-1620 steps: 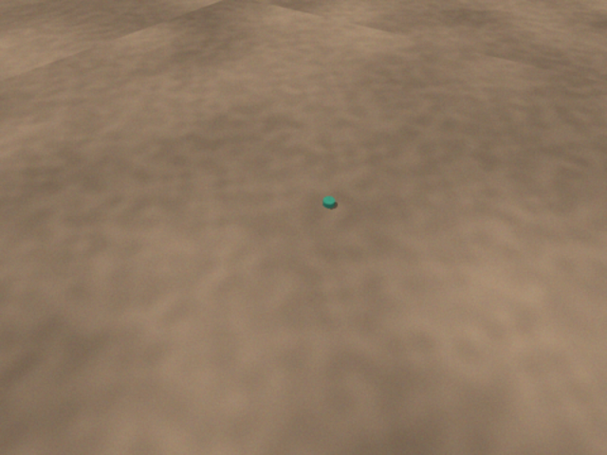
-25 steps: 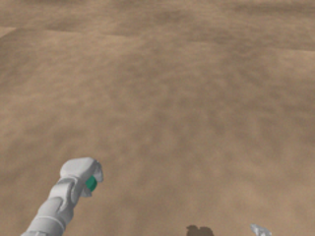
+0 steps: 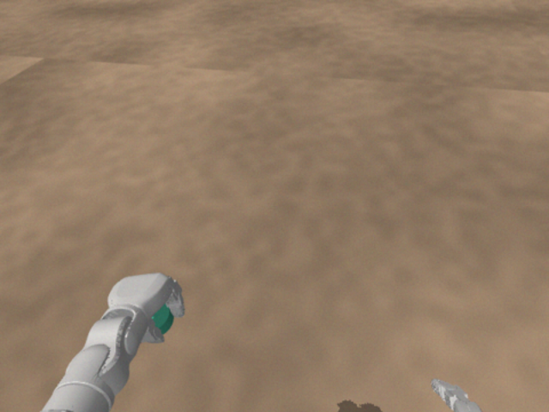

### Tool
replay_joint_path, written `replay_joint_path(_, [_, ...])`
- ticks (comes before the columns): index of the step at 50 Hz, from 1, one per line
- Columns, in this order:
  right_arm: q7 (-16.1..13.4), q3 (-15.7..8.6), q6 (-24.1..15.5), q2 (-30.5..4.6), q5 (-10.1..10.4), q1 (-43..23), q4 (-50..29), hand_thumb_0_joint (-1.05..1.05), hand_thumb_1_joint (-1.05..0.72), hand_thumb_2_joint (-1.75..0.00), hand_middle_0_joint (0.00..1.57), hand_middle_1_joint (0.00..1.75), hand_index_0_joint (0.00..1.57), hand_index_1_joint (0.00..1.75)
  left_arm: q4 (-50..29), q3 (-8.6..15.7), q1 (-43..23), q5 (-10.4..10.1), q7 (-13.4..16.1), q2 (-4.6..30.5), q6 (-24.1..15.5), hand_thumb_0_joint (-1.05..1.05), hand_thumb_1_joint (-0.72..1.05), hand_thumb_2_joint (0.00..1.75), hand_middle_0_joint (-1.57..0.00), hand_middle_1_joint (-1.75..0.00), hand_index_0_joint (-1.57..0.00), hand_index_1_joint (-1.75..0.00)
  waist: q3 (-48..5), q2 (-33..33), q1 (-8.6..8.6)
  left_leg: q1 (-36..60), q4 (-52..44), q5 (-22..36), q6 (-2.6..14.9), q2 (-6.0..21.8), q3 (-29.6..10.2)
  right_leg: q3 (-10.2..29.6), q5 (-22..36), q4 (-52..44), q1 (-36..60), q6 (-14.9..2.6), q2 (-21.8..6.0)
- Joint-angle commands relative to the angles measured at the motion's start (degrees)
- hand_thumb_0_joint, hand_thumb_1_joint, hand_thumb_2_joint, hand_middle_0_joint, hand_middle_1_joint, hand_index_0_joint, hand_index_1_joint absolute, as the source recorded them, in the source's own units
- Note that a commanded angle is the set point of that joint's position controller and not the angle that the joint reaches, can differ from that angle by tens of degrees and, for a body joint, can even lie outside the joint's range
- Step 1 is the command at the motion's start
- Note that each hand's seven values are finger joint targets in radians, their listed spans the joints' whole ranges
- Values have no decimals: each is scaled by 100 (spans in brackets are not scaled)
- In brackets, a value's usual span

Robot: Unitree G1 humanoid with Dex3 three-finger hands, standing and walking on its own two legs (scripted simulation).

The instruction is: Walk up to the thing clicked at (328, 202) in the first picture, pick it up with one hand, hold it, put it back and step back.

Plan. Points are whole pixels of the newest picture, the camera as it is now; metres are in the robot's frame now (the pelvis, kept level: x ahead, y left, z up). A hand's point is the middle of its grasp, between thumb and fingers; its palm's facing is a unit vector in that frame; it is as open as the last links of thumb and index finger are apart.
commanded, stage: hold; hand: left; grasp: from above
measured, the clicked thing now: (154, 318) +0.32 +0.23 -0.07
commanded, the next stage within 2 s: crouch in 0.90 s
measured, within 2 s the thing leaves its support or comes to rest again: neither
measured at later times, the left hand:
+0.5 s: hand (152, 318) +0.29 +0.22 -0.02, palm faces -0.44 -0.07 -0.90, open 6.3 cm
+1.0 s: hand (152, 317) +0.30 +0.22 -0.02, palm faces -0.45 -0.06 -0.89, open 6.3 cm
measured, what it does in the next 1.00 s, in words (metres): stands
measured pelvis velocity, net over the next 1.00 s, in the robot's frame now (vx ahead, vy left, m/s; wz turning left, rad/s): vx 0.01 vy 0.00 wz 0.00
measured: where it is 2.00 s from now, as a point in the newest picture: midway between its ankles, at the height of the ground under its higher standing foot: outside the picture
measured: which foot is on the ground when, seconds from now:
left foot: down 0.00-1.00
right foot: down 0.00-1.00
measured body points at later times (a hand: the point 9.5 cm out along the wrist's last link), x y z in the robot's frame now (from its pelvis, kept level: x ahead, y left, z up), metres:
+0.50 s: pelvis +0.00 +0.00 +0.01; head +0.01 -0.03 +0.46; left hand +0.31 +0.22 +0.03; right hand +0.16 -0.25 -0.11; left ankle +0.01 +0.13 -0.73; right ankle +0.03 -0.14 -0.73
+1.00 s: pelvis +0.01 +0.00 +0.01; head +0.02 -0.03 +0.46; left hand +0.32 +0.22 +0.03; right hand +0.15 -0.25 -0.11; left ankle +0.01 +0.13 -0.73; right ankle +0.03 -0.14 -0.73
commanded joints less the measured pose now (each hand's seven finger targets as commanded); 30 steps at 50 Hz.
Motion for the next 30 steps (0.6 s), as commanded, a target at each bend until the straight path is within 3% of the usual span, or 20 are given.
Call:
replay_joint_path(1, [-46,-212,-264,-693,-35,-505,-775,0,-91,-90,20,30,20,30,-1068,639,-1795,20,208,1228,-4,0,72,35,-101,-50,-107,-44,-1317,-263,-43,578,-571,932,162,-264,59,-186,585,-624,526,-184,288])
replay_joint_path(6, [-59,-204,-277,-673,-11,-605,-786,0,-91,-90,20,30,20,30,-1238,613,-1823,-23,166,1210,-16,0,71,35,-100,-53,-106,-46,-1337,-235,32,671,-683,929,150,-274,80,-200,534,-706,638,-194,290])
replay_joint_path(13, [-76,-195,-294,-678,-5,-604,-754,0,-91,-90,20,30,20,30,-1310,574,-1892,-49,86,1197,5,0,69,34,-99,-50,-105,-44,-1404,-278,-9,875,-702,1268,161,-259,102,-211,897,-742,743,-172,295])
replay_joint_path(16, [-84,-187,-289,-670,7,-684,-805,0,-90,-90,20,30,20,30,-1081,583,-1580,-84,55,1170,23,0,72,34,-101,-49,-107,-43,-1196,-361,28,848,-769,1213,170,-256,107,-236,828,-820,734,-174,292])
replay_joint_path(17, [-80,-174,-294,-672,15,-681,-824,0,-90,-90,20,30,20,30,-1250,466,-1732,-121,30,1071,4,0,71,33,-100,-49,-106,-43,-1206,-415,-11,858,-777,1154,181,-265,116,-219,788,-846,717,-164,286])
replay_joint_path(19, [-85,-162,-290,-670,11,-695,-798,0,-91,-90,20,30,20,30,-1151,517,-1767,-132,21,1168,-14,0,71,32,-100,-48,-107,-42,-1118,-392,1,825,-812,1078,187,-264,123,-221,712,-886,714,-165,279])
replay_joint_path(21, [-83,-166,-282,-657,16,-720,-859,0,-91,-90,20,30,20,30,-1208,636,-1607,-101,38,1224,-24,0,69,34,-99,-49,-105,-43,-1132,-252,95,818,-856,1044,161,-276,133,-219,631,-891,736,-196,278])
replay_joint_path(23, [-76,-168,-266,-652,10,-699,-849,0,-91,-90,20,30,20,30,-1049,552,-1471,-32,38,1105,6,0,69,32,-99,-48,-106,-42,-1125,-434,41,844,-834,1130,179,-271,122,-219,723,-893,744,-175,281])
replay_joint_path(25, [-81,-187,-253,-660,9,-706,-822,0,-91,-90,20,30,20,30,-1427,639,-1892,-8,72,1277,-24,0,70,33,-100,-48,-106,-42,-1346,-269,35,1002,-812,1272,178,-294,155,-198,893,-894,827,-167,261])
replay_joint_path(26, [-83,-176,-249,-662,-1,-641,-783,0,-91,-90,20,30,20,30,-1328,612,-1945,27,85,1264,-22,0,69,36,-100,-48,-105,-43,-1413,-271,-28,1043,-794,1346,184,-281,156,-187,995,-862,838,-168,265])
replay_joint_path(30, [-95,-182,-240,-664,3,-622,-731,0,-91,-90,20,30,20,30,-1231,697,-2116,7,157,1339,-65,0,69,36,-101,-48,-106,-43,-1397,-242,-11,1074,-842,1368,179,-270,138,-205,1004,-893,878,-175,281])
